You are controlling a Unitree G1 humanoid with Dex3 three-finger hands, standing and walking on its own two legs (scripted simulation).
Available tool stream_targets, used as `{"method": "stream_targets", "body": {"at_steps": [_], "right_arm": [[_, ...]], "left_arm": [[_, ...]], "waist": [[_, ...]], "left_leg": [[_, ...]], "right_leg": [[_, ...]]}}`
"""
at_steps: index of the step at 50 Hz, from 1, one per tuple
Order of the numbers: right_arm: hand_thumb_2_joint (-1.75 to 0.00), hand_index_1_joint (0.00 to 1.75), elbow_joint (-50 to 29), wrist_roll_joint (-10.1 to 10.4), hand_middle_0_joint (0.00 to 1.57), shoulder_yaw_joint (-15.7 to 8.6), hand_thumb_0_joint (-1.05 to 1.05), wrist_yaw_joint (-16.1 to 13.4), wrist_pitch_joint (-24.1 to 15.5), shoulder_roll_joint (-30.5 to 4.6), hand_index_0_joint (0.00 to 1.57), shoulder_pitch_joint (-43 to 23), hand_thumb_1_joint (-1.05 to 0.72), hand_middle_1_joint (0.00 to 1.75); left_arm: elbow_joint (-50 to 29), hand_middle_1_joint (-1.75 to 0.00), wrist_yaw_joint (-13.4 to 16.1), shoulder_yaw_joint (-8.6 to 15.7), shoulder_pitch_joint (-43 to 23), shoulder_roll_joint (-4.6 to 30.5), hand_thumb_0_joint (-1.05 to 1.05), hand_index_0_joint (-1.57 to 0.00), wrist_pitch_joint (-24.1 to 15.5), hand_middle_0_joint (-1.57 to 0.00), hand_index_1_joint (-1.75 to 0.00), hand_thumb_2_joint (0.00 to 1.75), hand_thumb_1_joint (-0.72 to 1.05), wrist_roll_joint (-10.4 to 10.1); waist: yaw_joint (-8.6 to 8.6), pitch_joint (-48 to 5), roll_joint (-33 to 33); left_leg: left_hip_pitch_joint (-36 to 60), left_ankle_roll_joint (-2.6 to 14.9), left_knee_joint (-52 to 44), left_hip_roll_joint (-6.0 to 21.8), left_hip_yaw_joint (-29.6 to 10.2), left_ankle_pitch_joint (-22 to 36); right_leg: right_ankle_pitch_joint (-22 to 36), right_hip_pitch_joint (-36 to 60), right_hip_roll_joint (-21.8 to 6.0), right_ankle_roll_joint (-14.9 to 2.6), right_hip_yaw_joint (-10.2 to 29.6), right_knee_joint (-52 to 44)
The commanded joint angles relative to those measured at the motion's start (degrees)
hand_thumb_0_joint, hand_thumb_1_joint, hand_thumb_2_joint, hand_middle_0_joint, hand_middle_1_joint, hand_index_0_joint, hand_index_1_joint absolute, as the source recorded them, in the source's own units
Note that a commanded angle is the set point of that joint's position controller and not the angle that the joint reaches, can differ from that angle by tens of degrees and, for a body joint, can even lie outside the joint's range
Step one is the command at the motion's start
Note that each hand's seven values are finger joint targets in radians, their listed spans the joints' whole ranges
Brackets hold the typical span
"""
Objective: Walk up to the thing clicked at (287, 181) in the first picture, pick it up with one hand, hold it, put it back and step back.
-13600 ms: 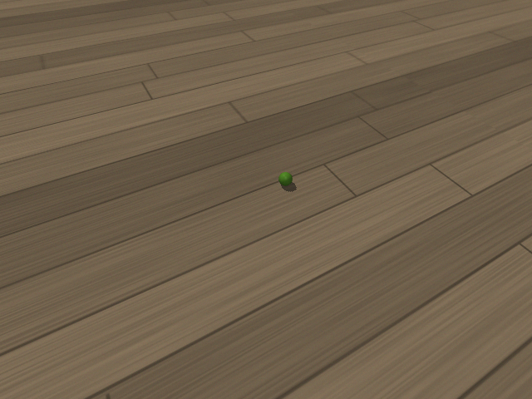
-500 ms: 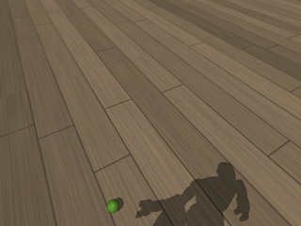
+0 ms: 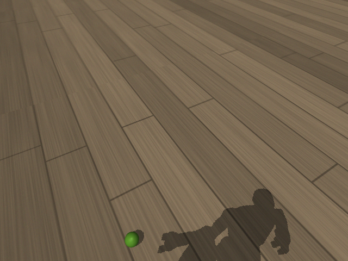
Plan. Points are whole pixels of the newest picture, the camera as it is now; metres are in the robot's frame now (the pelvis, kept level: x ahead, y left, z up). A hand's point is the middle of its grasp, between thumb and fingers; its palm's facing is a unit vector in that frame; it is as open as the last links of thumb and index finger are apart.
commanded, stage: stand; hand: left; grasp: from above
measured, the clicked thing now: (131, 239) +0.40 +0.23 -0.74
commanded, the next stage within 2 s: rise first in 0.26 s
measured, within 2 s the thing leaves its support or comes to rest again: neither
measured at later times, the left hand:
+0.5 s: hand out of the picture +0.11 +0.25 -0.16, palm faces +0.03 -0.94 -0.34, open 7.9 cm
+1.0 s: hand out of the picture +0.13 +0.26 -0.22, palm faces -0.15 -0.88 -0.44, open 14.0 cm
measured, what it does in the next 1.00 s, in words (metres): lowers itself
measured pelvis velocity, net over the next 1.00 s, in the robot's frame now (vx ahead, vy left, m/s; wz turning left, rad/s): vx -0.01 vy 0.01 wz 0.00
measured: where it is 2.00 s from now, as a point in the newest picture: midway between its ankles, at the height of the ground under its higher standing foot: outside the picture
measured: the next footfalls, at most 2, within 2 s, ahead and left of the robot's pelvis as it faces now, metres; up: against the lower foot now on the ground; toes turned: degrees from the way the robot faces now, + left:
none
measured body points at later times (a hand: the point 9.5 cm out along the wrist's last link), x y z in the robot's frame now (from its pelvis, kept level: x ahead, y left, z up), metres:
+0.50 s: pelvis -0.01 +0.00 -0.01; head +0.03 +0.00 +0.44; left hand +0.11 +0.30 -0.14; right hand +0.08 -0.29 -0.14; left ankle +0.00 +0.14 -0.75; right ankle +0.00 -0.13 -0.75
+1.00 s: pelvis -0.01 +0.01 -0.08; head +0.07 +0.02 +0.36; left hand +0.13 +0.31 -0.19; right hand +0.15 -0.25 -0.18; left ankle +0.00 +0.14 -0.75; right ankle +0.00 -0.13 -0.75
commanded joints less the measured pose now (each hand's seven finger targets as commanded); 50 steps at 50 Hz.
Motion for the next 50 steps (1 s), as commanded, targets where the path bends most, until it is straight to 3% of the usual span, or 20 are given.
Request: {"method": "stream_targets", "body": {"at_steps": [1, 11, 18, 19, 20, 21, 22, 24, 25, 26, 28, 30, 36, 39, 41, 42, 43, 44, 48, 50], "right_arm": [[-0.90, 0.30, -3.29, 0.14, 0.20, -2.45, 0.00, -0.70, -0.89, -12.05, 0.20, -1.88, -0.90, 0.30], [-0.90, 0.30, -3.15, -0.02, 0.20, -2.45, 0.00, -0.54, -0.75, -11.85, 0.20, -1.51, -0.90, 0.30], [-0.92, 0.30, -3.18, -0.06, 0.20, -2.41, 0.00, -0.68, -1.08, -11.86, 0.20, -0.79, -0.94, 0.30], [-0.92, 0.30, -19.61, 3.68, 0.20, 0.31, 0.00, -1.83, -4.33, -2.27, 0.20, -1.06, -0.99, 0.30], [-0.92, 0.30, -16.07, 3.79, 0.20, 0.08, 0.00, -2.51, -4.50, -3.69, 0.20, 1.59, -0.95, 0.30], [-0.92, 0.30, -16.09, 3.90, 0.20, -1.38, 0.00, -3.30, -3.99, -5.87, 0.20, 4.33, -0.94, 0.30], [-0.91, 0.30, -16.80, 3.39, 0.20, -2.09, 0.00, -3.31, -3.51, -5.82, 0.20, 4.71, -0.93, 0.30], [-0.91, 0.30, -19.22, 2.16, 0.20, -3.56, 0.00, -3.41, -4.26, -5.64, 0.20, 5.59, -0.93, 0.30], [-0.91, 0.30, -20.22, 1.55, 0.20, -4.44, 0.00, -3.28, -4.54, -5.40, 0.20, 6.97, -0.92, 0.30], [-0.92, 0.30, -21.62, 1.09, 0.20, -4.81, 0.00, -2.81, -4.71, -4.86, 0.20, 7.46, -0.95, 0.30], [-0.91, 0.30, -25.00, 1.19, 0.20, -5.17, 0.00, -2.51, -5.14, -4.27, 0.20, 7.22, -0.94, 0.30], [-0.91, 0.30, -27.53, 1.54, 0.20, -5.20, 0.00, -2.48, -5.22, -3.81, 0.20, 6.37, -0.93, 0.30], [-0.91, 0.30, -32.32, 1.48, 0.20, -5.28, 0.00, -1.80, -6.31, -3.20, 0.20, 5.88, -0.93, 0.30], [-0.91, 0.30, -33.08, 1.15, 0.20, -5.39, 0.00, -1.62, -7.58, -2.32, 0.20, 7.57, -0.92, 0.30], [-0.91, 0.30, -35.18, 1.05, 0.20, -5.73, 0.00, -1.63, -8.60, -2.35, 0.20, 6.66, -0.93, 0.30], [-0.91, 0.30, -34.56, 1.13, 0.20, -5.01, 0.00, -1.61, -8.63, -1.39, 0.20, 7.51, -0.93, 0.30], [-0.91, 0.30, -35.68, 1.00, 0.20, -5.99, 0.00, -1.62, -9.03, -2.41, 0.20, 7.02, -0.93, 0.30], [-0.91, 0.30, -35.28, 1.01, 0.20, -5.33, 0.00, -1.56, -9.04, -1.67, 0.20, 7.40, -0.92, 0.30], [-0.91, 0.30, -36.92, 0.80, 0.20, -5.83, 0.00, -1.51, -9.53, -1.83, 0.20, 7.25, -0.94, 0.30], [-0.92, 0.30, -38.66, 0.88, 0.20, -5.82, 0.00, -1.52, -9.86, -1.98, 0.20, 6.13, -0.94, 0.30]], "left_arm": [[-3.16, -0.30, 0.77, 2.43, -1.84, 12.86, 0.00, -0.20, -1.52, -0.20, -0.30, 0.90, 0.90, -0.29], [-3.01, -0.30, 0.64, 2.52, -1.75, 12.93, 0.00, -0.20, -1.35, -0.20, -0.30, 0.90, 0.90, -0.29], [-3.31, -0.38, 0.59, 2.49, -1.73, 12.82, 0.00, -0.15, -1.45, -0.16, -0.38, 0.97, 0.82, -0.34], [-23.42, -0.46, 1.31, 2.56, -21.84, 2.35, 0.00, -0.15, -7.07, -0.19, -0.46, 0.98, 0.74, -3.27], [-18.38, -0.54, 1.83, 3.52, -26.70, 5.32, 0.00, -0.18, -6.63, -0.22, -0.54, 0.95, 0.66, -3.00], [-9.11, -0.62, 2.14, 7.09, -16.17, 11.09, 0.00, -0.19, -4.67, -0.21, -0.62, 0.91, 0.58, -1.53], [-3.93, -0.70, 1.30, 7.86, -13.55, 11.47, 0.00, -0.18, -3.30, -0.19, -0.70, 0.90, 0.50, -0.28], [-4.42, -0.83, -0.28, 9.68, -17.59, 13.29, 0.00, -0.19, -3.54, -0.18, -0.82, 0.88, 0.34, 2.28], [-3.78, -0.90, -0.60, 11.50, -13.23, 14.77, 0.00, -0.18, -3.25, -0.16, -0.88, 0.87, 0.26, 4.22], [-2.89, -0.94, -1.14, 11.57, -8.69, 12.41, 0.00, -0.18, -2.61, -0.15, -0.92, 0.88, 0.18, 5.28], [-9.23, -1.00, -0.97, 12.38, -7.22, 12.62, 0.00, -0.15, -1.52, -0.13, -0.98, 0.91, 0.02, 6.71], [-10.39, -1.04, -0.37, 11.52, -3.84, 9.93, 0.00, -0.14, 1.53, -0.12, -1.02, 0.91, -0.14, 7.46], [-17.79, -1.09, 0.42, 10.26, -6.27, 7.81, 0.00, -0.10, 7.85, -0.10, -1.08, 0.96, -0.57, 9.87], [-21.61, -1.09, 0.72, 12.19, -3.98, 8.88, 0.00, -0.09, 7.64, -0.09, -1.09, 0.97, -0.58, 11.24], [-30.73, -1.08, 0.53, 10.92, -6.64, 8.33, 0.00, -0.08, 6.59, -0.09, -1.09, 0.99, -0.60, 11.92], [-26.83, -1.08, 0.49, 11.20, -0.83, 7.55, 0.00, -0.08, 7.28, -0.09, -1.09, 0.99, -0.59, 12.45], [-32.81, -1.07, 0.58, 11.18, -3.35, 8.04, 0.00, -0.07, 6.85, -0.09, -1.09, 1.00, -0.60, 12.57], [-31.50, -1.07, 0.74, 11.86, 0.91, 8.08, 0.00, -0.06, 7.38, -0.08, -1.09, 1.01, -0.60, 13.05], [-37.81, -1.08, 0.84, 10.77, 5.48, 6.89, 0.00, -0.07, 8.68, -0.08, -1.09, 0.99, -0.58, 14.28], [-41.79, -1.08, 1.13, 11.86, 5.32, 7.92, 0.00, -0.07, 9.25, -0.08, -1.09, 1.00, -0.60, 14.74]], "waist": [[-0.09, -4.41, -1.40], [0.00, -2.07, -0.57], [-0.06, -3.78, -0.66], [-6.48, -1.27, 1.89], [-4.81, -2.82, -1.23], [-3.09, -2.93, -1.67], [-2.77, -4.27, -4.45], [-1.35, -9.58, -3.93], [-0.43, -13.31, -1.32], [0.80, -14.07, -0.09], [2.17, -17.00, 3.29], [1.69, -16.02, 2.81], [-0.65, -14.36, -1.31], [-0.57, -17.67, 0.36], [-1.11, -19.58, 2.23], [-1.22, -18.52, 2.47], [-1.62, -19.81, 2.22], [-0.55, -20.48, 3.25], [-1.34, -22.71, 3.17], [-1.42, -23.32, 3.14]], "left_leg": [[1.59, 2.86, -1.90, 5.57, -3.37, 7.76], [-1.00, 2.94, -3.09, 5.07, -3.57, 1.37], [-0.63, 2.76, -2.57, 5.39, -3.58, 5.62], [-7.66, 2.46, 2.42, -2.36, 4.32, -2.31], [-7.56, 2.73, 3.03, -2.49, 3.87, -4.10], [-8.74, 2.55, 4.08, -2.41, 4.03, -3.35], [-11.12, 2.88, 6.72, -2.73, 3.88, -3.21], [-13.54, 2.89, 11.12, -2.71, 3.52, -1.49], [-14.90, 2.51, 13.07, -3.00, 3.40, -0.17], [-17.05, 2.25, 14.70, -3.16, 3.27, -0.43], [-16.88, 1.82, 14.83, -3.31, 3.39, -0.26], [-17.94, 1.72, 15.00, -3.24, 2.94, -0.54], [-24.24, 1.95, 21.99, -2.19, 2.13, -2.65], [-27.65, 2.05, 27.13, -2.11, 2.19, -2.69], [-28.78, 1.91, 29.40, -1.77, 1.92, -2.92], [-30.06, 1.93, 30.45, -1.64, 1.79, -2.94], [-30.48, 1.79, 30.87, -1.27, 1.11, -3.07], [-30.93, 1.63, 31.43, -1.09, 0.75, -2.90], [-32.77, 1.72, 34.98, -0.61, 0.33, -0.77], [-35.03, 1.90, 36.70, -0.72, 0.19, -2.06]], "right_leg": [[9.15, -0.09, -5.99, -2.10, 3.99, -2.93], [2.65, -1.18, -5.62, -2.29, 4.37, -3.99], [6.53, 0.38, -5.81, -2.23, 4.18, -3.01], [1.49, -12.26, 0.86, -1.20, -1.28, 0.87], [-1.62, -9.50, 0.78, -0.93, -1.99, 0.93], [-2.22, -9.77, 1.24, -1.31, -2.51, 1.76], [-2.98, -10.89, 1.26, -1.30, -2.63, 3.26], [-0.47, -12.62, 1.11, -1.42, -2.40, 8.38], [1.12, -12.33, 0.83, -1.56, -2.38, 10.64], [0.50, -13.43, 1.05, -1.85, -2.31, 12.53], [-0.14, -13.18, 1.28, -2.15, -2.13, 13.68], [-0.84, -14.33, 1.66, -2.01, -2.59, 13.77], [-3.99, -22.73, 2.26, -1.71, -3.44, 19.79], [-3.76, -26.22, 1.93, -1.60, -2.97, 24.80], [-3.85, -29.28, 1.88, -1.80, -2.73, 27.77], [-3.93, -30.44, 1.84, -1.77, -2.87, 28.90], [-4.36, -31.45, 2.09, -1.87, -3.08, 30.00], [-4.52, -31.88, 1.91, -1.96, -3.10, 31.23], [-3.31, -34.53, 1.95, -2.01, -3.40, 34.63], [-4.01, -36.07, 1.81, -2.09, -3.17, 35.86]]}}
